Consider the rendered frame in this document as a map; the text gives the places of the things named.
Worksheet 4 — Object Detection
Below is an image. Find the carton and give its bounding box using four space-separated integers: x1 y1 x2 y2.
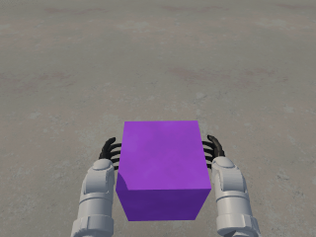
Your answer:
116 120 211 221

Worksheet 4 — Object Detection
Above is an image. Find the robot right hand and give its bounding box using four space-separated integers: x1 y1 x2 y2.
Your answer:
201 135 225 169

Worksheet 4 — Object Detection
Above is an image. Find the robot left hand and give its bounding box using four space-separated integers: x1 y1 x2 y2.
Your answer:
98 137 121 170

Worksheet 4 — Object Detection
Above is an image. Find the robot right forearm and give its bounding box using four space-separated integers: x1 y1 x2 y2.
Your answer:
211 156 262 237

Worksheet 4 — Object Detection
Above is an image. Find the robot left forearm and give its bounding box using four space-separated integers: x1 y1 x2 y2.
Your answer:
70 158 116 237

